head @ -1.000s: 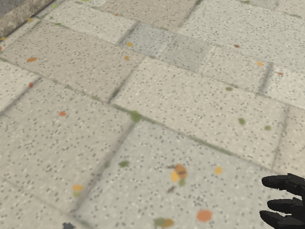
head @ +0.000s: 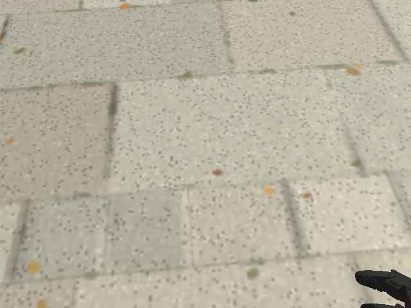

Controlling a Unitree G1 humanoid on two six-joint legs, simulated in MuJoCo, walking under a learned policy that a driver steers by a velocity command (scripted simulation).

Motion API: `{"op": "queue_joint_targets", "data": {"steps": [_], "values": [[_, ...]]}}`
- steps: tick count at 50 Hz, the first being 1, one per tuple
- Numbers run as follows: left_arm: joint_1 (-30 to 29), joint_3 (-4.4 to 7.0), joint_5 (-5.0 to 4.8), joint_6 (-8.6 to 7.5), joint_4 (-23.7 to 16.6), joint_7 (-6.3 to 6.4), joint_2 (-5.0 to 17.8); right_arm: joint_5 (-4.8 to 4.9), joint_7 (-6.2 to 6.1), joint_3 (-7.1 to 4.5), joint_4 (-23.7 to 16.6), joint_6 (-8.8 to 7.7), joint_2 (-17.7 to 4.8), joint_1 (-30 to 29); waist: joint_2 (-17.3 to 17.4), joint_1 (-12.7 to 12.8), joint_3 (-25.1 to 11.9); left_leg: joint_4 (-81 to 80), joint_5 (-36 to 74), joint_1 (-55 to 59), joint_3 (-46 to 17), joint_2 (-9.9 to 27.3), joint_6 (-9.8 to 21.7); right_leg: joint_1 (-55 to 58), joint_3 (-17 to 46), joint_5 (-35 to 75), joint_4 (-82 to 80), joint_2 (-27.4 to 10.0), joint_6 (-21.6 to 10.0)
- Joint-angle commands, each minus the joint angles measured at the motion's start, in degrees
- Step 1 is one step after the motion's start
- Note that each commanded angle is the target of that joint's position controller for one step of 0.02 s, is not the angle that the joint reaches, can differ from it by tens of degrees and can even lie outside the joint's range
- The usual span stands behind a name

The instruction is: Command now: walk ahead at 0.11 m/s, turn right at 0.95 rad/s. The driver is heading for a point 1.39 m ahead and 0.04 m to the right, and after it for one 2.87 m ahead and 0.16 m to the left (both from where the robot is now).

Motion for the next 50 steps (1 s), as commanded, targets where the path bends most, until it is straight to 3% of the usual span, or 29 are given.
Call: {"op": "queue_joint_targets", "data": {"steps": [1,2,4,7,14,15,16,17,18,19,20,21,22,24,26,27,28,30,31,35,38,39,40,41,42,43,44,45,50], "values": [[2.8,1.75,-0.29,1.60,-4.2,0.29,7.4,0.39,-0.87,-2.02,-5.0,1.29,-5.9,0.0,2.8,-1.5,-9.9,-8.1,4.2,17.3,-15.3,17.7,11.5,-11.0,-2.8,6.4,4.4,-8.9,2.7],[1.7,1.06,0.10,1.53,-5.2,0.34,5.3,0.18,-0.92,-2.64,-4.0,1.54,-7.2,0.3,3.5,-1.6,-7.6,-9.5,6.2,13.5,-11.6,16.2,11.3,-9.4,-4.5,7.2,0.7,-9.3,2.3],[1.0,0.09,0.27,0.79,-6.3,0.29,2.0,-0.22,-0.82,-3.54,-2.1,1.64,-8.4,2.9,5.9,-2.1,-9.2,-10.5,13.0,14.7,-7.6,16.9,12.8,-8.0,-6.4,7.6,-4.6,-10.4,1.9],[0.6,0.09,0.28,0.58,-6.3,-0.18,2.6,0.30,-0.49,-4.46,-0.9,1.68,-9.6,2.5,7.1,-2.1,-12.8,-10.9,13.4,16.6,-4.2,20.0,13.9,-4.7,-6.2,11.6,-11.3,-13.3,0.9],[0.2,1.86,0.31,1.98,-6.0,-1.75,4.4,2.11,0.74,-6.15,1.6,1.91,-11.8,1.1,9.3,-1.1,-10.8,-7.7,-3.0,13.8,6.0,21.2,8.4,8.6,-12.1,16.6,-33.5,-11.3,-3.9],[2.0,2.52,0.35,2.14,-5.2,-1.61,4.8,2.33,0.81,-5.99,2.2,1.99,-10.5,2.3,8.0,-0.6,-10.7,-3.8,-7.1,11.8,8.2,20.0,5.8,12.8,-12.5,18.0,-37.7,-9.6,-5.4],[5.8,3.68,0.48,2.10,-4.0,-1.12,6.9,2.23,1.01,-5.61,3.3,2.33,-8.3,4.9,2.6,0.3,-9.2,4.6,-13.7,5.5,11.3,17.0,1.9,19.0,-7.7,21.3,-43.9,-10.2,-8.3],[8.1,5.63,0.77,1.70,-5.0,0.01,15.4,0.30,1.29,-5.00,1.4,2.75,-5.8,6.5,-17.5,-1.8,-6.5,25.6,-31.6,-12.8,16.7,8.2,-4.8,26.4,17.2,38.3,-49.3,-25.7,-16.5],[5.9,5.30,2.94,0.13,-7.2,-0.24,16.1,-0.27,0.83,-4.98,-2.2,2.01,-6.6,-1.5,-15.6,1.3,-9.7,35.5,-33.7,-19.6,3.4,3.3,-4.7,22.7,27.1,36.3,-52.9,-28.8,-24.1],[3.4,4.74,3.61,-1.00,-7.1,-0.46,13.9,1.03,0.44,-5.44,-2.3,1.74,-8.5,-3.2,-10.2,0.7,-9.0,38.6,-28.6,-19.9,0.5,4.3,-3.1,21.2,22.3,30.8,-54.6,-27.0,-22.0],[-0.5,3.76,2.80,-1.59,-7.3,-0.20,10.8,1.65,0.08,-5.73,-0.4,1.93,-9.2,-0.4,-7.9,-1.8,-8.5,38.2,-23.0,-19.4,0.6,5.7,-2.3,20.0,16.7,30.2,-53.4,-25.0,-18.4],[-3.1,2.46,1.64,-1.57,-7.6,0.14,7.0,1.29,-0.32,-5.87,1.7,2.40,-9.3,2.2,-6.3,-2.8,-9.8,38.1,-20.0,-17.1,1.0,6.9,-2.9,19.4,12.2,32.7,-51.6,-23.5,-16.1],[-4.8,1.43,1.48,-1.56,-7.5,0.44,4.8,0.75,-0.26,-5.81,2.8,2.77,-9.1,4.2,-7.1,-3.5,-10.9,39.4,-17.6,-12.6,2.3,6.8,-3.8,16.7,8.3,38.2,-50.4,-22.0,-15.5],[-4.7,-0.28,2.54,-1.84,-6.1,0.68,1.4,1.43,0.60,-5.14,4.1,3.03,-7.3,6.5,-6.6,-4.3,-12.8,39.6,-14.4,-6.0,3.7,6.8,-4.8,14.8,2.7,42.4,-49.7,-19.7,-14.9],[-4.7,-1.45,3.21,-2.30,-4.3,0.60,-1.4,2.09,1.55,-3.45,4.8,3.20,-3.8,6.7,-6.0,-3.9,-11.8,28.0,-11.6,-1.1,3.5,8.4,-4.6,14.4,-1.8,39.3,-49.5,-18.1,-13.5],[-4.2,-1.33,3.56,-2.36,-3.7,0.59,-0.9,2.27,2.02,-2.87,4.3,3.29,-3.1,5.3,-6.9,-2.7,-10.7,23.6,-11.7,1.3,3.6,8.5,-4.4,13.8,-2.3,37.5,-49.8,-18.7,-13.8],[-3.5,-0.78,3.80,-2.28,-3.2,0.61,1.0,2.47,2.36,-2.86,3.3,3.44,-4.0,3.7,-7.9,-1.6,-9.5,21.3,-13.2,2.4,4.0,8.2,-4.2,13.6,-1.6,36.1,-50.1,-20.1,-14.8],[-2.2,0.76,3.47,-1.65,-2.4,0.70,5.4,3.00,2.71,-3.75,1.5,3.76,-7.9,2.6,-8.7,-0.1,-6.9,20.9,-18.3,0.6,5.7,7.1,-3.6,14.9,1.3,35.5,-50.1,-23.4,-17.0],[-1.8,1.09,3.08,-1.35,-2.2,0.81,6.0,3.24,2.79,-3.95,0.9,3.84,-8.6,2.8,-8.1,0.2,-6.1,20.7,-20.1,-0.8,5.8,7.2,-3.2,16.1,2.6,36.5,-49.7,-25.0,-17.6],[-2.9,1.54,1.88,-0.73,-1.9,1.62,5.4,3.40,3.34,-3.66,0.6,4.13,-6.6,5.5,-6.6,-0.6,-5.8,17.6,-22.5,-1.2,7.3,7.2,-1.7,19.7,2.8,44.2,-46.4,-27.5,-17.0],[-4.7,1.95,0.74,-0.53,-1.8,2.13,4.5,3.31,3.73,-4.16,1.6,3.98,-6.3,10.1,-4.9,-3.6,-7.2,2.9,-9.7,7.8,9.0,4.7,1.3,17.3,-3.7,40.8,-39.6,-24.1,-11.7],[-3.0,2.00,1.20,-0.79,-1.7,2.10,2.9,2.79,3.12,-5.39,1.5,3.77,-10.0,11.9,3.3,-3.3,-8.1,-2.5,6.2,14.4,-0.6,8.5,4.5,11.2,-9.1,29.9,-29.2,-19.1,-6.7],[-6.2,1.15,3.75,-1.35,-5.2,1.78,0.1,2.21,2.44,-7.31,0.3,3.15,-17.8,13.1,20.0,-2.4,-7.7,-3.6,31.7,24.5,-23.9,22.4,14.5,-7.9,-13.8,3.6,-13.4,-8.2,0.2],[-12.7,0.92,3.59,-2.19,-6.7,1.70,0.5,0.44,2.82,-6.84,0.1,2.35,-16.1,17.1,17.7,-8.0,-12.1,-6.3,33.7,29.1,-30.3,26.4,22.4,-15.4,-5.2,-9.7,-2.9,-3.9,0.9],[-12.5,1.25,2.44,-2.52,-6.3,1.37,1.3,0.30,2.80,-6.51,0.3,1.51,-14.7,15.9,11.2,-6.7,-11.6,-5.4,30.8,30.7,-26.0,23.8,20.6,-17.4,-2.0,-6.8,1.1,-5.6,0.4],[-11.6,1.31,2.01,-2.61,-5.3,1.36,1.2,1.51,2.25,-6.54,-0.1,1.29,-13.8,12.6,6.9,-4.8,-10.6,-4.1,29.0,30.4,-21.6,20.3,17.1,-18.4,-1.5,-1.7,0.6,-6.5,0.2],[-11.3,1.41,2.24,-2.62,-4.8,1.53,1.4,2.89,1.65,-6.25,-0.7,1.76,-12.7,9.9,4.5,-3.9,-9.9,-3.9,27.9,29.4,-19.1,18.5,14.8,-18.6,-1.3,2.1,-2.2,-7.2,0.4],[-11.1,1.65,2.31,-2.63,-4.6,1.58,1.7,3.71,0.92,-5.94,-1.4,2.45,-11.8,8.0,4.6,-2.9,-10.3,-4.2,26.2,27.6,-17.5,16.8,13.5,-16.0,-1.1,5.0,-4.9,-7.6,0.8],[-10.4,1.03,1.53,-3.23,-3.2,0.68,-0.4,3.36,-0.47,-6.75,-2.3,4.51,-13.2,8.3,6.2,-2.8,-11.1,-4.2,19.6,24.6,-18.0,12.7,11.6,-9.3,-1.9,11.9,-20.5,-4.1,2.4]]}}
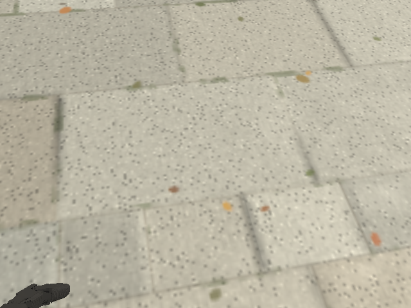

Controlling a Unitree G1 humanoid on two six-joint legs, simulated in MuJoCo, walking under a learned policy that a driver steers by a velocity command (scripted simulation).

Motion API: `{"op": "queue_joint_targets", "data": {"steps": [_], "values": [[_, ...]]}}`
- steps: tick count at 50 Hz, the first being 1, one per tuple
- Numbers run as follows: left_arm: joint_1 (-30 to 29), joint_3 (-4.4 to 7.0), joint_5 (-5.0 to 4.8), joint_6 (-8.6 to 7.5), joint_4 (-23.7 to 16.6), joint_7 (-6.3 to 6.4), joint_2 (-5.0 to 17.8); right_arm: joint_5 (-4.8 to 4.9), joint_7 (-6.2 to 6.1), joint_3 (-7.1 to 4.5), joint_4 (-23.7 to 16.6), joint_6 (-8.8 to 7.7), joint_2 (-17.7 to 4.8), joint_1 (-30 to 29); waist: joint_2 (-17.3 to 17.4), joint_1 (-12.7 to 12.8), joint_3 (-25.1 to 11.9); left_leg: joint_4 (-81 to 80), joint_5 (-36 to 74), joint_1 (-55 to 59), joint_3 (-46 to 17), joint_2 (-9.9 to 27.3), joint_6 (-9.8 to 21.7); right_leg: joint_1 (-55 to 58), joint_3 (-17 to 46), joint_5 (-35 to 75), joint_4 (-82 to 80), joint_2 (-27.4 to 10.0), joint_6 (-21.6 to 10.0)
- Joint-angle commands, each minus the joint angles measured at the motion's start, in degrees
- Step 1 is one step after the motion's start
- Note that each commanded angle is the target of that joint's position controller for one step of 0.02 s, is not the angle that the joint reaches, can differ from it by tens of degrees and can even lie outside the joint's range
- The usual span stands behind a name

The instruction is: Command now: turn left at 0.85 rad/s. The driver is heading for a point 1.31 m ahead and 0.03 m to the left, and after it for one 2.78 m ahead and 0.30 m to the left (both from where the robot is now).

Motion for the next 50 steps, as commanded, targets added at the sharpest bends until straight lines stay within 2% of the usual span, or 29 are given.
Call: {"op": "queue_joint_targets", "data": {"steps": [1,8,10,11,12,13,14,15,17,18,20,21,24,26,28,29,30,31,32,33,35,37,39,40,42,44,48,49,50], "values": [[-2.1,0.23,-0.27,-1.25,-3.5,-0.36,2.0,0.17,-1.01,-3.16,-5.2,0.03,-10.3,-2.6,7.1,0.8,-10.2,-3.0,27.2,12.5,-15.5,11.3,8.5,-2.3,0.9,3.7,-9.1,1.5,0.8],[-0.1,1.40,-0.90,-2.71,-2.4,-1.55,5.2,0.32,-0.30,-3.39,-7.4,0.92,-10.6,-6.2,12.6,1.0,-9.2,-1.0,19.7,6.6,-24.5,8.7,6.3,9.7,2.3,5.7,-25.9,2.5,-0.8],[3.5,2.27,-0.90,-3.18,-0.9,-1.67,6.4,0.85,-0.27,-2.88,-8.2,1.04,-9.4,-8.2,11.8,2.8,-9.3,2.2,11.7,2.7,-24.2,5.4,3.6,19.4,1.6,15.4,-37.8,0.0,-2.3],[4.3,2.89,-0.27,-2.92,-1.1,-1.35,9.0,0.26,-0.12,-1.94,-8.0,1.12,-6.3,-4.8,4.3,1.1,-12.0,10.5,-6.4,-2.7,-19.8,1.5,1.0,27.7,9.5,17.3,-39.4,-9.9,-6.1],[2.0,3.02,1.26,-2.19,-2.1,-1.06,12.2,-0.04,0.14,-1.31,-8.8,0.89,-4.3,-0.7,-12.4,-3.0,-10.1,22.4,-25.6,-15.1,-8.4,-7.3,-1.9,31.0,24.3,26.4,-40.7,-21.6,-14.5],[2.2,2.79,2.54,-2.47,-2.6,-1.15,9.9,-0.51,0.48,-2.87,-8.5,0.27,-10.0,-0.2,-13.1,-2.2,-8.6,35.1,-24.2,-19.0,-5.8,-2.0,-4.7,26.8,29.7,25.6,-41.8,-27.5,-20.1],[0.1,1.90,2.03,-2.51,-3.6,-0.72,6.8,-0.15,0.70,-3.83,-7.3,0.31,-13.1,-1.0,-9.0,-1.9,-6.8,39.9,-19.2,-19.0,-3.7,1.0,-6.0,24.0,22.7,21.5,-41.4,-24.5,-19.5],[-1.7,1.38,1.34,-2.06,-3.9,-0.12,5.0,-0.09,0.69,-4.06,-6.2,0.75,-13.0,-1.2,-6.3,-1.9,-5.1,42.0,-14.6,-18.9,-2.3,2.3,-6.8,22.0,15.7,15.9,-41.1,-19.9,-17.0],[-2.0,0.85,0.45,-1.25,-4.0,1.14,4.8,-0.02,1.04,-3.14,-6.1,1.43,-9.8,-1.1,-5.7,-1.0,-3.9,46.6,-9.4,-20.6,1.2,3.7,-8.1,21.2,8.1,17.3,-41.4,-16.7,-15.8],[-0.6,0.85,0.68,-1.00,-3.7,1.51,5.3,0.28,1.25,-2.56,-6.8,1.41,-8.5,-2.2,-6.0,-0.1,-3.5,45.2,-8.0,-21.3,3.3,4.8,-8.5,21.6,4.9,19.3,-41.9,-16.0,-16.0],[4.0,1.05,1.18,-0.61,-2.4,1.53,6.4,0.10,1.25,-1.36,-8.6,0.99,-6.0,-6.2,-6.1,2.9,-4.8,40.0,-8.3,-22.1,4.8,5.8,-9.1,25.5,3.7,23.3,-41.7,-16.7,-17.9],[5.8,1.14,1.17,-0.48,-1.8,1.20,7.0,-0.44,1.19,-0.80,-9.1,0.72,-5.1,-7.4,-6.0,3.8,-6.1,36.9,-10.0,-20.7,4.4,5.7,-9.2,26.9,4.2,26.0,-41.0,-17.2,-18.9],[4.3,1.10,0.30,-0.33,-1.1,-0.59,8.3,-1.71,1.10,0.79,-8.0,-0.02,-2.2,-5.8,-7.2,2.5,-9.2,23.9,-15.0,-9.4,5.3,4.4,-8.0,24.8,1.9,32.6,-38.6,-16.8,-19.3],[4.0,-0.03,-0.52,-0.69,-0.2,-1.88,6.1,-1.87,0.95,1.06,-5.7,-0.08,-1.4,-3.5,-8.6,1.6,-9.2,12.1,-10.7,-1.5,6.6,3.6,-7.6,22.1,2.0,31.2,-37.6,-15.4,-18.4],[4.5,-0.49,-2.02,-0.88,0.8,-2.65,6.1,-1.97,1.00,0.53,-3.5,-0.06,-2.2,-0.1,-8.2,-0.8,-7.5,-6.1,3.4,9.3,8.8,1.3,-5.9,17.7,2.3,29.0,-34.9,-13.5,-15.5],[7.1,-0.72,-2.12,-1.28,1.4,-2.87,6.0,-1.83,0.78,0.02,-3.8,-0.16,-4.5,1.1,-6.8,-0.8,-9.8,-6.6,4.6,17.5,6.5,3.3,-4.4,13.2,3.0,18.1,-34.3,-12.0,-12.0],[6.6,-1.87,-0.83,-1.65,0.4,-3.40,2.7,-1.75,0.26,-0.85,-3.8,-0.07,-8.1,6.5,2.1,-2.3,-13.5,-5.0,1.5,27.3,-3.9,14.2,-0.6,3.7,0.2,-2.2,-24.3,-7.2,-7.8],[5.6,-1.98,-2.34,-2.24,-1.7,-3.21,1.9,-2.19,0.48,-2.90,-2.1,0.16,-14.4,8.8,17.4,-3.9,-10.2,-11.3,-25.3,21.8,-15.6,25.2,7.9,-8.3,-8.6,-12.1,-13.5,-2.1,-5.3],[0.9,-0.51,-3.33,-2.44,-3.2,-2.64,7.3,-2.64,0.70,-2.82,-2.5,-1.48,-13.4,9.0,15.0,-6.9,-4.5,-17.4,-38.3,16.8,-22.6,26.9,11.3,-13.6,-4.0,-10.7,-1.1,-5.8,-5.0],[1.8,0.40,-3.66,-2.32,-3.0,-2.43,8.1,-2.52,0.50,-1.76,-2.0,-3.21,-10.1,6.2,14.9,-4.7,-0.7,-18.4,-38.0,16.2,-21.3,25.6,9.4,-18.3,-2.0,-6.8,5.0,-6.5,-5.6],[6.5,0.82,-2.20,-1.94,-0.8,-2.19,6.8,-1.19,0.26,-0.46,-1.8,-5.71,-5.5,2.0,13.7,-1.6,1.0,-18.8,-28.5,17.1,-12.5,22.7,5.4,-21.3,-0.3,1.6,8.6,-7.9,-4.9],[7.4,0.64,-1.77,-2.05,-0.5,-2.45,4.9,-1.47,0.04,-0.11,-1.3,-7.07,-3.9,2.2,10.9,-1.0,1.0,-19.8,-19.7,16.2,-4.6,21.2,3.8,-20.8,-1.4,8.6,12.3,-8.7,-4.0],[7.0,0.29,-2.16,-1.82,-1.3,-2.84,3.5,-2.10,0.04,-0.36,-0.7,-7.70,-3.8,2.9,9.0,-0.9,1.0,-20.4,-14.0,16.0,1.3,21.0,3.7,-21.5,-1.8,13.0,13.2,-9.7,-2.9],[3.9,0.42,4.15,0.19,-1.7,-5.64,4.1,-4.92,1.00,-0.23,0.9,-7.02,-5.3,5.9,3.5,-1.2,1.5,-21.7,-14.6,12.2,4.8,20.6,3.1,-18.6,-4.4,12.4,13.0,-7.8,-3.2],[3.3,0.42,2.59,1.49,-2.6,-7.84,3.4,-4.67,1.22,-0.66,1.6,-7.20,-5.8,5.7,7.6,-0.5,3.1,-22.5,-13.6,11.8,8.7,20.9,2.5,-19.2,-4.0,14.8,10.4,-8.9,-3.5],[2.3,0.24,1.90,1.83,-3.2,-8.63,3.7,-4.41,1.00,-0.81,2.4,-7.59,-6.1,5.3,8.2,0.2,4.4,-23.3,-12.8,12.8,12.0,21.9,1.9,-19.0,-4.3,16.6,5.7,-10.2,-4.4],[-3.6,-0.82,2.00,1.77,-5.3,-9.04,3.6,-4.76,0.75,-1.43,5.0,-7.35,-7.7,7.6,7.3,-1.4,7.0,-24.3,-9.5,17.7,18.8,23.0,1.5,-15.9,-9.9,12.0,-5.6,-11.1,-9.1],[-4.5,-1.13,1.87,1.77,-5.7,-8.88,3.5,-4.85,0.84,-1.55,5.7,-7.04,-8.1,8.1,7.3,-1.6,7.5,-23.4,-6.1,19.3,20.5,22.9,1.4,-14.7,-11.6,9.3,-7.8,-10.7,-10.7],[-4.1,-1.33,1.67,1.77,-5.8,-8.48,3.5,-4.82,0.96,-1.62,6.2,-6.64,-8.7,7.9,7.3,-1.0,7.0,-20.5,3.9,20.1,22.7,22.4,1.1,-11.1,-13.8,5.7,-10.2,-9.1,-12.5]]}}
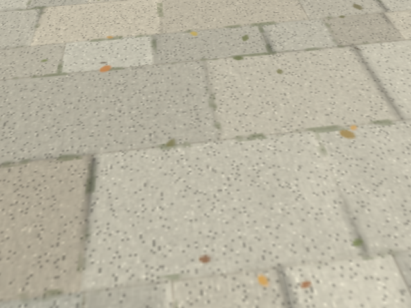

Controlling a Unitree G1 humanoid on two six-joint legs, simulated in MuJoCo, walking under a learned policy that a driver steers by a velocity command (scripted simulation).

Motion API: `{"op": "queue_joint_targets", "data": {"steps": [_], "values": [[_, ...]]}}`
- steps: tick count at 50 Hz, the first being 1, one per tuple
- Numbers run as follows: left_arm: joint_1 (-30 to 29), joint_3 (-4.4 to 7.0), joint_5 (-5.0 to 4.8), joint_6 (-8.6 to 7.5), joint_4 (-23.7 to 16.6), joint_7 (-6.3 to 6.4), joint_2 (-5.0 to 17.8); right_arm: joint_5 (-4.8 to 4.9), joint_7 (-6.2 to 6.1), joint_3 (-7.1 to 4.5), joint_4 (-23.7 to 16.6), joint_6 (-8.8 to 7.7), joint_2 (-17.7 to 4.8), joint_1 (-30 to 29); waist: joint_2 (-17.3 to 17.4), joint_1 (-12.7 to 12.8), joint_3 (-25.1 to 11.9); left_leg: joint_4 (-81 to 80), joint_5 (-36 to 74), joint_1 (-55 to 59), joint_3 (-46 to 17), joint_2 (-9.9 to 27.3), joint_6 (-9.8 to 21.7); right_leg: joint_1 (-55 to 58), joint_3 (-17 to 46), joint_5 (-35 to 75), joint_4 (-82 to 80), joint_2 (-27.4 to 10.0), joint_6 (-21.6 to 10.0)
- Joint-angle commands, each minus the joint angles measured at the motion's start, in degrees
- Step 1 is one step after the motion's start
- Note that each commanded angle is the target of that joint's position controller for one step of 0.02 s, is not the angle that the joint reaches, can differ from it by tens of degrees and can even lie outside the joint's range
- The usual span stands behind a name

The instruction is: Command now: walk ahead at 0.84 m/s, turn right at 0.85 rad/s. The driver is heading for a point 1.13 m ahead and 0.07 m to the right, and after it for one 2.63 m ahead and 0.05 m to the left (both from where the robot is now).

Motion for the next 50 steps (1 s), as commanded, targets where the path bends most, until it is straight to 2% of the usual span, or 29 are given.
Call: {"op": "queue_joint_targets", "data": {"steps": [1,2,3,4,5,6,7,8,9,11,14,17,21,24,26,27,28,29,30,32,33,36,40,42,45,47,48,49,50], "values": [[-7.4,-0.26,-0.52,-0.98,-5.8,0.89,2.9,0.12,0.07,-2.16,-2.1,0.07,-10.0,-2.8,6.2,1.6,8.8,0.5,32.6,-5.8,0.5,13.0,10.7,4.5,-6.4,-9.4,-6.1,4.1,-5.4],[-0.2,0.45,-1.16,-1.36,-4.0,1.96,4.3,0.31,0.36,-2.39,-1.7,0.73,-11.6,-2.6,6.1,5.3,3.6,12.7,53.5,-5.8,1.6,12.9,11.0,14.1,-8.8,-13.4,-5.5,9.0,-6.9],[12.2,1.58,-1.60,-2.25,-0.5,2.92,5.9,1.27,0.82,-2.47,-2.3,1.44,-13.1,-4.7,4.5,12.0,-3.5,30.2,64.8,-11.4,2.3,12.0,10.7,30.3,-8.9,-10.6,-9.2,13.3,-8.3],[24.1,3.64,-0.94,-2.52,3.7,3.80,10.9,0.90,1.14,-1.38,-3.6,1.11,-10.5,-4.6,-1.7,16.4,-10.2,50.7,49.2,-26.4,1.1,9.8,8.6,50.0,0.3,-14.5,-13.1,11.9,-8.7],[18.5,5.41,-1.73,-1.89,3.0,4.44,20.1,1.19,2.20,0.79,-10.0,-0.16,-1.1,-6.8,-24.8,9.0,-10.9,70.4,-4.7,-52.4,-5.1,-3.7,4.4,58.9,38.1,-38.4,-32.6,-2.7,-13.9],[17.6,5.34,-1.93,-2.18,-0.2,4.35,19.6,-0.06,2.41,0.98,-12.4,-1.12,-4.8,-12.6,-12.8,10.6,-13.1,75.8,-2.9,-58.4,-18.6,-4.4,4.7,59.3,52.3,-37.0,-40.1,-7.2,-14.9],[18.0,4.65,-1.20,-2.25,1.7,4.78,17.2,0.27,2.46,0.88,-13.2,-1.71,-6.0,-17.6,-5.9,10.6,-7.2,75.9,1.3,-61.8,-19.7,-2.2,5.8,56.3,47.5,-28.6,-39.1,-7.5,-14.0],[18.2,3.99,-0.72,-2.88,2.8,5.50,14.7,0.53,2.09,1.51,-11.7,-2.16,-4.8,-14.6,-2.2,7.4,-1.4,71.1,4.5,-59.3,-19.2,0.6,6.3,47.5,42.0,-19.3,-37.8,-6.6,-13.1],[15.3,3.37,-0.81,-3.67,2.5,5.91,12.8,-0.26,1.93,1.88,-11.3,-1.76,-4.2,-13.8,0.2,4.9,0.1,66.3,5.3,-54.7,-19.9,2.7,6.3,40.1,35.9,-16.1,-36.8,-3.5,-12.0],[10.8,1.97,-1.34,-4.67,1.1,6.01,9.6,-1.09,2.10,2.23,-10.1,0.30,-4.2,-10.7,-1.9,1.4,1.8,61.9,6.0,-48.7,-19.9,3.5,5.3,30.4,30.2,-13.1,-39.0,0.6,-12.4],[13.0,1.31,-2.05,-6.12,1.6,5.73,8.2,-1.14,2.53,2.71,-11.6,2.14,-3.8,-16.4,-0.2,2.0,6.5,52.8,8.4,-51.1,-17.4,3.4,3.2,26.2,26.9,-8.4,-43.2,3.4,-13.4],[16.0,1.22,-1.93,-6.81,3.0,5.78,7.9,-0.18,3.09,3.61,-14.1,1.71,-2.6,-25.0,-0.7,4.4,9.2,38.2,18.9,-52.8,-15.1,0.8,2.6,28.8,24.1,4.5,-45.2,5.0,-12.4],[19.6,0.18,-3.04,-8.76,6.9,6.10,6.7,1.25,3.89,4.50,-13.6,0.48,-0.8,-29.2,-2.5,7.6,7.4,21.7,34.9,-42.9,-10.5,-2.5,7.8,36.0,17.7,28.9,-49.0,3.1,-7.6],[18.4,0.68,-1.66,-9.19,8.5,6.86,10.5,1.71,3.30,3.22,-11.4,0.46,-4.3,-24.2,-4.8,3.9,2.1,18.8,28.2,-35.8,-8.6,-8.0,11.7,48.3,12.6,57.4,-42.5,0.6,-4.0],[15.4,1.31,1.35,-7.98,8.7,7.73,12.1,2.86,2.12,1.39,-6.1,0.90,-8.3,-7.0,-8.0,-5.0,-5.7,22.1,18.2,-23.1,-8.6,-11.9,13.7,51.7,10.1,76.3,-24.1,-1.5,-2.8],[11.6,1.39,2.14,-6.99,8.3,8.09,12.0,3.08,1.29,0.40,-1.8,1.28,-9.7,6.4,-6.0,-12.3,-9.4,19.3,16.2,-11.8,-8.6,-11.2,14.9,47.1,6.4,74.7,-6.3,-0.3,-2.3],[8.6,0.23,2.44,-7.14,7.0,8.18,8.1,2.80,0.41,-0.94,0.2,1.86,-13.0,16.0,1.1,-15.5,-12.1,23.9,1.7,0.4,-19.8,-4.1,17.8,33.1,4.7,48.8,20.6,4.5,-1.8],[16.8,-1.41,-1.01,-8.58,4.6,6.16,0.8,1.95,1.03,-2.00,0.9,2.10,-16.2,10.4,26.6,-3.5,-14.1,10.0,-7.7,12.9,-62.1,9.4,29.0,4.9,7.2,-10.6,40.4,18.0,3.4],[14.4,-2.48,0.30,-9.59,4.4,6.39,4.0,1.93,2.20,-1.51,-1.7,2.03,-11.0,1.2,11.4,-2.9,-10.7,2.8,-11.7,9.0,-70.8,10.2,30.5,-1.9,12.4,-7.8,40.1,13.5,1.1],[4.8,-3.00,1.05,-10.45,2.3,5.84,5.8,2.22,2.42,-0.34,-0.4,1.46,-5.1,-0.6,-4.4,-1.1,-1.7,1.3,-6.9,-7.4,-57.5,7.3,27.3,1.0,13.1,-2.9,30.5,7.3,0.6],[0.9,-3.29,1.95,-9.89,0.4,5.78,5.0,2.17,2.03,0.26,1.1,1.03,-4.0,0.0,-6.1,0.2,2.0,0.7,-2.1,-14.8,-51.6,4.0,25.2,3.3,12.7,-3.7,25.7,5.6,1.3],[0.7,-5.04,3.17,-7.29,-2.0,5.39,2.3,2.49,1.64,0.20,2.7,-0.45,-6.1,0.4,-1.1,4.2,6.6,-1.5,3.6,-25.9,-44.7,-0.3,25.8,4.3,10.6,-7.3,15.6,2.8,4.1],[-13.1,-6.94,0.74,-7.58,-7.7,4.12,0.4,3.04,1.80,-0.95,1.5,-1.09,-7.6,-0.1,0.8,0.6,10.2,-7.3,11.7,-37.4,-38.0,-4.6,22.2,14.7,5.2,9.4,-10.6,2.6,6.9],[-14.5,-6.86,-0.17,-7.62,-8.0,4.15,0.1,3.88,2.33,-1.56,1.9,-1.28,-8.7,1.6,1.5,-1.5,7.6,-6.6,21.5,-34.7,-38.0,-4.1,20.0,21.1,4.1,18.8,-16.1,4.3,6.5],[-13.7,-5.79,-0.02,-8.05,-7.9,5.12,2.4,3.80,1.83,-2.19,2.7,-0.74,-9.8,4.0,2.2,-2.3,4.0,2.1,35.6,-22.1,-38.4,-3.2,17.3,23.0,4.7,15.2,-22.9,6.3,5.6],[-2.7,-3.77,-0.05,-8.63,-4.9,6.40,6.1,3.19,1.64,-2.79,2.7,-0.60,-12.4,3.2,1.7,3.4,-4.4,19.4,49.4,-19.0,-36.7,-4.6,14.8,36.2,4.3,5.9,-24.5,8.6,4.1],[7.9,-2.32,0.27,-9.03,-2.6,7.41,8.7,3.07,1.88,-2.86,2.0,-1.05,-12.4,0.6,1.7,9.3,-9.7,33.1,43.6,-26.4,-35.8,-6.8,13.8,49.5,7.8,1.6,-22.6,4.2,2.9],[21.7,-0.34,1.73,-9.06,-0.8,8.72,13.5,2.78,1.62,-1.09,-0.1,-1.81,-5.3,-1.3,-6.0,13.7,-18.4,52.2,17.5,-35.1,-31.1,-9.5,14.2,62.6,22.2,-19.7,-23.0,-10.7,1.1],[17.6,0.69,2.41,-8.29,-0.6,8.29,17.5,5.72,1.58,0.87,-4.1,-1.43,0.1,4.4,-24.9,7.1,-25.6,67.5,-6.1,-50.0,-24.5,-12.9,12.6,69.2,54.5,-32.6,-35.7,-24.2,-5.0]]}}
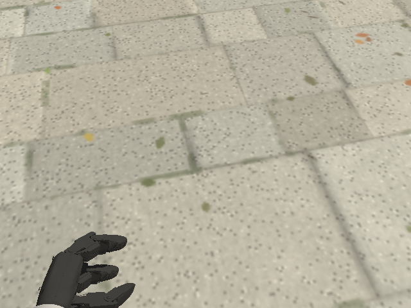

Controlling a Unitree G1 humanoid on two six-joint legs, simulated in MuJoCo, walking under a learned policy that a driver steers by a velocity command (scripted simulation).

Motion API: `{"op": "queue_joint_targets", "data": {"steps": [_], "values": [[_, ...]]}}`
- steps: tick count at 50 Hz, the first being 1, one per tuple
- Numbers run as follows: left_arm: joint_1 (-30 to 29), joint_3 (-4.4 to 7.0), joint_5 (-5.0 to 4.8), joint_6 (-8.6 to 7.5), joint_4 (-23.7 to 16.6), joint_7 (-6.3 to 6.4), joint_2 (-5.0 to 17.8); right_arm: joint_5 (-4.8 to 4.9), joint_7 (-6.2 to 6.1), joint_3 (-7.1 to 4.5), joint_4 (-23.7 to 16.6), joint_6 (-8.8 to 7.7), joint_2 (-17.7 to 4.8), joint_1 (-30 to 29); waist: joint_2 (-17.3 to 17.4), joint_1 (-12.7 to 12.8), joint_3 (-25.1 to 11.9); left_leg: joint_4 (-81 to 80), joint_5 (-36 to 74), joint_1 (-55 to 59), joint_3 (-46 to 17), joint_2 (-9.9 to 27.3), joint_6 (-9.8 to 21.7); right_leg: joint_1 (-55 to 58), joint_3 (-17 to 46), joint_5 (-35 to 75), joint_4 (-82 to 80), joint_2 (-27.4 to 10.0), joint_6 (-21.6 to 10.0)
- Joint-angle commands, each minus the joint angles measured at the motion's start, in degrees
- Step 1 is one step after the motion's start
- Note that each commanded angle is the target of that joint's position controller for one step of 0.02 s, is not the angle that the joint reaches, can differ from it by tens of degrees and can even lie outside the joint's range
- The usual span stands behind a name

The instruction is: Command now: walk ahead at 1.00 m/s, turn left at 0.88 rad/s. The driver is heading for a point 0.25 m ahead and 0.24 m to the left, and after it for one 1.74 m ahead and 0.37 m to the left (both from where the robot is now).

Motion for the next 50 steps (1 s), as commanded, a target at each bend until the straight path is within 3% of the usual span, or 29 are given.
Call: {"op": "queue_joint_targets", "data": {"steps": [1,2,3,5,8,13,14,16,18,19,20,21,22,23,24,25,27,30,33,35,37,39,40,41,42,43,44,46,50], "values": [[23.5,7.35,0.57,1.25,3.0,1.31,15.3,0.25,-0.87,0.75,-8.1,-0.25,-3.8,-4.2,-14.4,12.8,-18.3,36.8,4.5,-43.8,8.2,5.1,0.6,50.0,44.1,-42.2,-18.3,-25.1,-10.9],[20.4,6.13,0.16,1.23,3.0,1.08,10.0,-0.82,-0.39,0.33,-8.3,0.34,-5.0,-9.3,-7.8,13.2,-10.7,33.8,9.1,-44.2,9.4,7.2,0.3,42.9,32.0,-31.9,-17.1,-21.9,-9.7],[20.1,5.68,0.51,1.19,4.4,0.81,7.9,-1.23,0.35,0.31,-8.5,0.81,-4.3,-11.7,-3.9,12.4,-6.2,31.7,10.7,-42.6,9.8,8.9,-0.2,36.8,23.6,-19.2,-17.6,-19.4,-9.0],[23.0,5.15,-0.13,0.47,8.0,0.75,6.0,-2.54,1.91,0.78,-10.2,2.35,-1.6,-14.3,-6.8,10.5,-2.3,30.1,10.6,-41.9,10.3,11.1,-0.6,31.2,12.5,-6.3,-18.2,-16.2,-7.5],[24.7,4.70,-2.01,-0.82,11.2,-0.25,3.8,-2.63,3.14,1.98,-14.6,4.00,0.9,-20.3,-7.2,8.6,-0.1,28.0,13.2,-45.2,12.2,12.5,-0.6,29.3,1.8,8.5,-20.2,-15.0,-5.5],[21.6,5.40,-1.71,-1.89,12.6,0.11,7.6,-2.38,5.27,3.67,-19.7,4.04,-0.4,-29.6,-4.2,6.1,5.9,7.0,26.8,-36.5,19.9,10.6,0.9,22.7,-14.0,20.1,-27.2,-10.6,-3.7],[23.3,5.47,-1.70,-1.80,13.3,0.22,8.1,-2.35,5.38,3.80,-19.5,3.97,-0.7,-31.0,-2.5,6.6,6.6,3.3,27.3,-33.3,23.5,8.1,2.0,23.7,-16.8,31.0,-26.1,-9.2,-2.9],[26.6,6.21,-1.67,-1.19,13.6,0.92,11.8,-2.38,5.14,3.60,-18.4,3.78,-2.0,-29.0,-4.8,5.0,3.4,0.0,25.4,-25.8,27.0,3.5,3.7,28.6,-18.0,57.2,-18.3,-10.2,-1.9],[25.2,7.14,-1.39,0.62,12.6,1.85,15.4,-2.45,4.18,2.19,-14.7,3.50,-5.4,-16.9,-7.4,-2.3,-3.8,-0.8,20.7,-11.2,25.8,0.3,6.0,28.9,-16.9,69.7,-0.2,-12.6,-1.8],[22.3,7.31,-1.17,1.47,11.3,1.90,16.0,-2.51,3.24,0.67,-10.9,3.28,-8.1,-4.5,-7.4,-7.8,-8.8,-3.0,19.1,2.9,21.9,0.0,8.4,22.8,-15.3,66.8,15.5,-13.6,-2.6],[22.0,7.25,-0.61,2.06,11.1,1.04,14.4,-1.83,1.59,-1.12,-7.7,3.26,-10.5,1.3,-1.4,-8.1,-10.4,-7.1,16.3,15.5,16.5,1.4,10.3,11.1,-15.1,28.2,36.7,-7.8,-2.5],[22.1,5.23,0.48,1.62,8.5,0.23,6.5,-0.80,0.20,-2.29,-8.4,4.07,-15.6,-3.3,11.4,-1.4,-6.6,-6.2,23.8,17.8,-0.2,10.9,12.6,-6.4,-13.9,-22.0,59.6,1.3,-1.3],[23.7,5.23,-1.23,0.42,1.4,0.34,8.9,-2.45,0.06,-3.19,-11.5,4.70,-19.8,-4.2,11.3,1.0,-19.9,-18.9,14.4,32.1,-26.6,20.1,23.9,-20.7,-0.5,-22.6,66.7,2.8,-0.2],[18.1,4.98,-0.85,-0.91,0.8,0.25,11.3,-2.13,-0.66,-3.14,-11.9,4.90,-16.7,-4.4,1.0,-0.2,-14.6,-29.0,2.6,26.0,-32.2,21.4,21.7,-24.2,3.2,-17.5,60.6,-0.3,-0.5],[17.2,4.83,-1.09,-1.31,1.3,0.19,11.5,-2.04,-1.14,-2.46,-11.0,4.41,-13.5,-6.7,-3.6,3.2,-4.4,-32.0,3.1,14.7,-28.3,19.8,19.3,-22.5,3.0,-14.5,53.6,-2.6,-0.5],[16.6,4.65,-0.27,-0.78,1.8,0.34,10.8,-1.90,-1.32,-1.92,-10.4,3.54,-11.8,-8.8,-6.5,6.3,-0.6,-32.1,8.6,5.5,-23.6,17.1,17.8,-17.9,2.8,-15.3,49.0,-4.1,0.1],[19.5,4.37,1.19,1.94,2.8,0.33,9.9,-1.64,-1.55,-0.67,-10.5,1.66,-9.1,-11.2,-7.4,10.9,2.7,-32.4,16.9,-8.9,-15.4,12.8,16.7,-9.5,3.0,-18.2,41.2,-6.2,2.1],[11.9,3.23,0.59,3.18,-1.1,-0.60,6.2,-1.29,-1.00,-0.52,-10.1,-0.39,-8.6,-12.2,-5.0,10.9,5.5,-35.5,19.1,-21.2,-7.0,7.6,14.5,-2.6,-0.3,-9.6,23.5,-7.3,3.0],[7.1,2.02,-1.40,2.38,-1.3,-2.10,2.9,-0.16,0.05,-0.32,-8.1,-2.13,-7.0,-8.5,-2.1,6.7,3.8,-39.1,26.8,-21.3,-0.4,6.1,9.9,9.1,-3.4,15.8,6.6,-5.8,-0.7],[4.3,2.71,-2.19,2.37,-1.1,-2.16,4.8,-0.12,0.48,-0.36,-6.6,-2.68,-7.7,-5.0,-1.6,3.9,4.1,-40.1,33.1,-10.3,1.0,8.8,8.0,6.5,-4.7,19.3,0.9,-4.8,-3.4],[3.1,3.41,-1.42,2.19,-1.2,-1.83,6.1,-1.04,0.03,-0.45,-5.0,-2.45,-9.3,-2.6,-0.9,3.1,3.7,-35.1,51.8,1.9,3.8,10.7,5.8,3.4,-6.8,13.4,-2.6,-1.6,-6.3],[12.7,4.80,-0.96,1.46,2.1,-1.34,8.3,-2.40,-1.10,-0.72,-3.9,-1.78,-11.2,-2.0,1.9,7.7,-2.6,-20.7,74.6,9.8,6.5,12.0,2.6,10.1,-8.2,6.1,-2.9,3.9,-8.3],[24.1,5.48,-1.15,1.14,5.9,-0.98,9.3,-2.97,-1.60,-0.76,-4.1,-1.16,-11.3,-4.7,2.4,13.7,-6.8,-7.5,76.7,8.3,9.4,10.8,0.8,19.5,-8.1,8.3,-5.7,5.0,-9.1],[33.8,6.40,-0.94,1.08,8.8,-0.51,12.2,-3.14,-2.06,-0.14,-4.9,-1.05,-9.1,-6.1,0.6,18.0,-11.2,9.3,63.2,-1.1,11.6,8.1,-0.7,32.5,-2.8,13.5,-3.4,-0.3,-10.5],[35.6,8.51,0.10,1.21,9.9,-0.67,20.1,0.08,-1.33,1.81,-7.1,-1.12,-0.2,3.7,-22.2,11.4,-20.9,40.8,6.1,-27.0,14.8,-2.4,-6.2,55.7,28.1,36.8,0.4,-20.4,-24.0],[33.2,7.57,-4.01,0.32,7.7,-1.24,13.7,-1.28,0.14,3.29,-6.9,-2.25,-2.4,-0.2,-16.6,13.8,-28.3,44.6,-2.3,-32.8,5.0,-2.0,-6.6,59.7,41.4,25.7,-9.5,-17.4,-23.8],[25.8,7.61,-4.26,0.19,5.3,-1.04,12.7,0.68,0.33,2.35,-10.4,-2.77,-6.1,-8.5,-11.2,13.7,-19.1,41.6,0.9,-37.2,3.9,2.5,-6.2,52.9,33.4,19.9,-10.2,-16.3,-21.5],[19.1,7.51,-4.56,0.44,3.1,-1.29,11.9,-0.93,-0.28,2.46,-13.9,-2.92,-6.7,-18.7,1.7,11.1,-6.4,34.3,2.8,-36.8,7.2,4.9,-6.7,34.1,24.5,29.1,-13.3,-11.4,-19.6],[17.2,7.70,-4.23,1.09,2.6,-0.31,11.7,-1.95,-1.22,3.09,-15.5,-1.19,-4.2,-15.9,-0.9,4.9,-3.6,15.7,5.5,-29.5,8.2,6.2,-9.4,17.8,16.5,38.1,-16.0,-5.3,-18.6]]}}
Keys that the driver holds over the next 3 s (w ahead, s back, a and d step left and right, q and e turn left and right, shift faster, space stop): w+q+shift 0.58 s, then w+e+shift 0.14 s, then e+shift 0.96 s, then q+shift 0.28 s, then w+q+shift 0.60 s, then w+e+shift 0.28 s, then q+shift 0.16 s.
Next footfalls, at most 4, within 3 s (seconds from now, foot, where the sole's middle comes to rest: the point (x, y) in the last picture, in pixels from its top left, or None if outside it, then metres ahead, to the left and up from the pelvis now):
0.40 left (165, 288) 0.53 0.09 -0.75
0.82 right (135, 173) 0.99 0.18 -0.75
1.26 left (77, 151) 1.13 0.40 -0.75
1.68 right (147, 155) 1.07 0.13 -0.75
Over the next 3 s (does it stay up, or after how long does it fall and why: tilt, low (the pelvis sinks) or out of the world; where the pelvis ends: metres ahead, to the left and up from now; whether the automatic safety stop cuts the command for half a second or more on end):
stays up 1.66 0.51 0.02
